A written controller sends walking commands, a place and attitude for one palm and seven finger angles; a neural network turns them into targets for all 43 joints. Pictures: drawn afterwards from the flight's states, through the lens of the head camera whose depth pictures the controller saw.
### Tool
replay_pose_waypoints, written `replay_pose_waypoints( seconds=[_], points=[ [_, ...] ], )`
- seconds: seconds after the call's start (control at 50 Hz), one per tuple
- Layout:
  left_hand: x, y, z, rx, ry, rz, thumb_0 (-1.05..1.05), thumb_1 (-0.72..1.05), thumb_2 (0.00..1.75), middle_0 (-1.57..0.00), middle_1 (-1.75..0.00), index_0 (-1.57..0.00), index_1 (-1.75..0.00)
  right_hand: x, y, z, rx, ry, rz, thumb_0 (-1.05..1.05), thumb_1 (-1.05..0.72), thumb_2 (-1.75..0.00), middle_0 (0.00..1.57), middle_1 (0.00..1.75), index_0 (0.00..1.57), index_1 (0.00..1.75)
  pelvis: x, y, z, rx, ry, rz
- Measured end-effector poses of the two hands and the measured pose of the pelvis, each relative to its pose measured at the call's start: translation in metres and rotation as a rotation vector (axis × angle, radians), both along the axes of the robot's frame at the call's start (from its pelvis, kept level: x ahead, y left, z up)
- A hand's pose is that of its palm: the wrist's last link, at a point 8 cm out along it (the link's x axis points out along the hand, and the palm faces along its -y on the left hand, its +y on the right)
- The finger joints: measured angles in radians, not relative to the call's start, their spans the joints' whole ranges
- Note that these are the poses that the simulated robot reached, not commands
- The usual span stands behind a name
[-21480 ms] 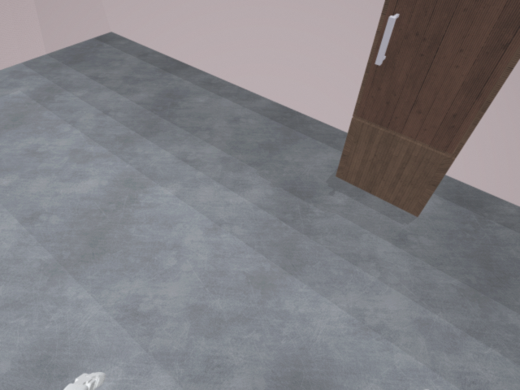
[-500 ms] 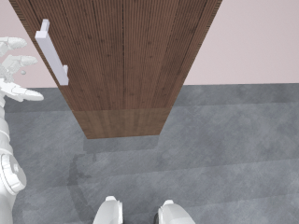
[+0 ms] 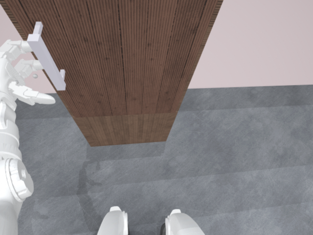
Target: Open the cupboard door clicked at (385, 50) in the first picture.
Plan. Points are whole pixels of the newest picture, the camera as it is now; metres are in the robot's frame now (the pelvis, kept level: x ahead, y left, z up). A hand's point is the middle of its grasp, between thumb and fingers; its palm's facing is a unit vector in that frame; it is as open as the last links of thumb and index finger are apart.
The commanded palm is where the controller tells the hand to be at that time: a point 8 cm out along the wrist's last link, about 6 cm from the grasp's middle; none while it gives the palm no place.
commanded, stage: slide the fingers in behind the handle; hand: left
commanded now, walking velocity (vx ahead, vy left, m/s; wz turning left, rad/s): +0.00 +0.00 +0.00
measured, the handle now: (51, 59) +0.53 +0.24 +0.08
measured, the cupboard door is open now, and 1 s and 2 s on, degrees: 0 0 1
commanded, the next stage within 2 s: close the thumb around the handle in 1.32 s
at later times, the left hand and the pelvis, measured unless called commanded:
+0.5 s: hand (51, 75) +0.48 +0.23 +0.08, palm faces +0.05 -1.00 +0.00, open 14.0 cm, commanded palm +0.46 +0.28 +0.08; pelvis +0.00 -0.01 +0.00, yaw +0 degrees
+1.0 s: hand (61, 75) +0.48 +0.21 +0.08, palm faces +0.08 -1.00 -0.01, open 13.9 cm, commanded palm +0.45 +0.24 +0.08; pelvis +0.01 -0.01 +0.00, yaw +0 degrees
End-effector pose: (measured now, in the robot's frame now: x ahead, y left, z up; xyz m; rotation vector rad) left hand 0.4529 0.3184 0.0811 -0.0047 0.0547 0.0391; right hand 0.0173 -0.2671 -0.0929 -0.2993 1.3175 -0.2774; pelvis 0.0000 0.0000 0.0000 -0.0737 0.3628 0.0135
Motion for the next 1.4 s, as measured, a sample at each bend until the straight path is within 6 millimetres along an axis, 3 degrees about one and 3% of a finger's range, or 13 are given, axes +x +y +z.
replay_pose_waypoints(
  seconds=[0.16,0.54,0.66,0.84,1.06,1.4],
  points=[
    [0.003,-0.016,0.005,0.013,-0.031,0.014,-0.02,-0.50,0.30,-0.30,-1.20,-0.30,-1.20,-0.002,-0.002,-0.003,0.021,-0.001,-0.018,0.00,-0.91,-0.90,0.21,0.30,0.20,0.30,0.003,-0.005,0.001,0.008,-0.004,-0.007],
    [0.005,-0.034,-0.003,-0.003,-0.006,0.015,-0.02,-0.50,0.30,-0.30,-1.20,-0.31,-1.21,0.007,-0.009,-0.004,0.021,-0.021,-0.013,0.00,-0.91,-0.90,0.21,0.30,0.20,0.30,0.004,-0.011,0.000,0.015,-0.006,-0.003],
    [0.006,-0.035,-0.003,0.013,-0.018,0.023,-0.02,-0.50,0.30,-0.30,-1.20,-0.32,-1.23,0.008,-0.008,-0.004,0.024,-0.024,-0.009,0.00,-0.91,-0.90,0.21,0.30,0.20,0.30,0.004,-0.010,0.000,0.014,-0.004,-0.002],
    [0.006,-0.054,-0.004,-0.008,-0.007,0.001,-0.02,-0.50,0.30,-0.30,-1.20,-0.31,-1.21,0.011,0.000,-0.005,0.048,-0.034,-0.010,0.00,-0.91,-0.90,0.21,0.30,0.20,0.30,0.006,-0.006,0.003,0.015,-0.017,0.001],
    [0.000,-0.057,-0.002,0.016,-0.025,0.043,-0.02,-0.50,0.30,-0.29,-1.20,-0.29,-1.21,0.009,0.005,-0.008,0.074,-0.038,-0.008,0.00,-0.91,-0.90,0.21,0.30,0.20,0.30,0.005,-0.005,0.003,0.020,-0.025,-0.002],
    [0.000,-0.055,-0.001,0.006,-0.034,0.027,-0.02,-0.50,0.30,-0.30,-1.20,-0.29,-1.20,0.008,-0.004,-0.005,0.045,-0.038,-0.011,0.00,-0.91,-0.90,0.21,0.30,0.20,0.30,0.004,-0.008,0.003,0.021,-0.025,-0.003]
  ],
)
